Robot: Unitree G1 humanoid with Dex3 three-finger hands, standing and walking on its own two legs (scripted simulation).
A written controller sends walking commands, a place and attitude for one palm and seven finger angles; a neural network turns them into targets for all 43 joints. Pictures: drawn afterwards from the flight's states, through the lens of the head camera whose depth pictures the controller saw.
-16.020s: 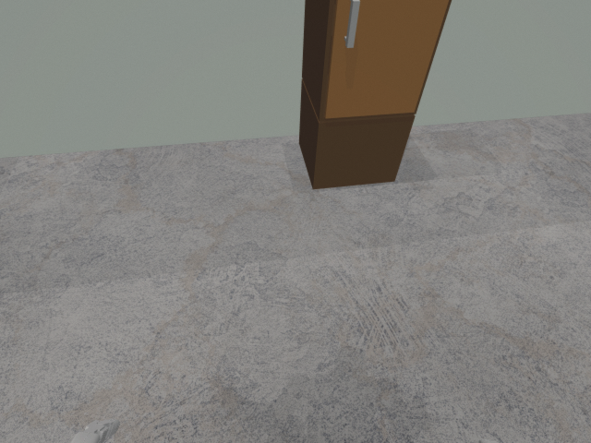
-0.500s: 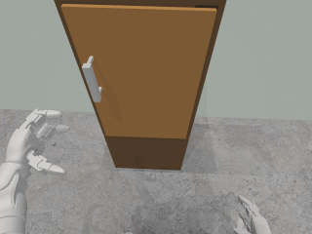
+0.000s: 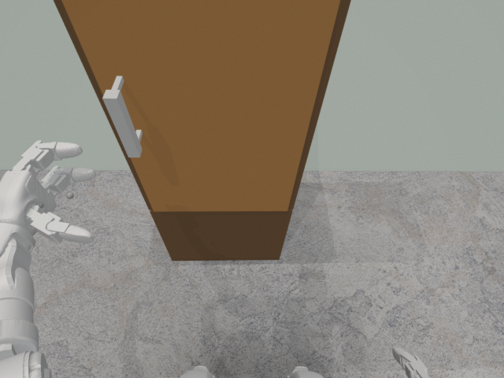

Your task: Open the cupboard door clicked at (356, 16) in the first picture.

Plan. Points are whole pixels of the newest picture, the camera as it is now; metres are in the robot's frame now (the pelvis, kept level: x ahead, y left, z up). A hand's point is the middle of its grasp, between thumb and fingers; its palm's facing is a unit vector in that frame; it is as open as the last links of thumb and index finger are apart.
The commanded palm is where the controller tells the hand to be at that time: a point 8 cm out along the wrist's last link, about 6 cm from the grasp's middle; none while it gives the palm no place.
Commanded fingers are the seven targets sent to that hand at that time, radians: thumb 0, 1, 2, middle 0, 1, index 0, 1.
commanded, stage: move the hooked fingers beside the handle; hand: left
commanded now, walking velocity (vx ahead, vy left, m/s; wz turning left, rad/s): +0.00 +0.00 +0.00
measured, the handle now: (127, 118) +0.54 +0.25 +0.07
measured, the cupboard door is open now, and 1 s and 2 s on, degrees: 0 0 0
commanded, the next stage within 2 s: slide the fingers in behind the handle in 1.82 s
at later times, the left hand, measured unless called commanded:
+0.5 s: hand (81, 167) +0.41 +0.29 +0.09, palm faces +0.04 -1.00 +0.00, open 14.0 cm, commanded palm +0.39 +0.34 +0.08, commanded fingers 0.00 -0.50 0.30 -0.30 -1.20 -0.30 -1.20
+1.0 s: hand (83, 140) +0.47 +0.31 +0.08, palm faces +0.03 -1.00 +0.01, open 14.0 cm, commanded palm +0.46 +0.36 +0.08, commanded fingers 0.00 -0.50 0.30 -0.30 -1.20 -0.30 -1.20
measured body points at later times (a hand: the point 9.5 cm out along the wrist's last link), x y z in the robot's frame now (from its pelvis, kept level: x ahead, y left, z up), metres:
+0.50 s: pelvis +0.00 -0.01 -0.01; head +0.08 +0.01 +0.43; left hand +0.40 +0.34 +0.09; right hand +0.08 -0.28 -0.11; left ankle +0.00 +0.12 -0.70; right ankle +0.02 -0.13 -0.70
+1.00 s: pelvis -0.01 +0.00 -0.02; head +0.12 +0.03 +0.41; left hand +0.46 +0.36 +0.08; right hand +0.00 -0.27 -0.12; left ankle +0.00 +0.12 -0.70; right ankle +0.02 -0.13 -0.70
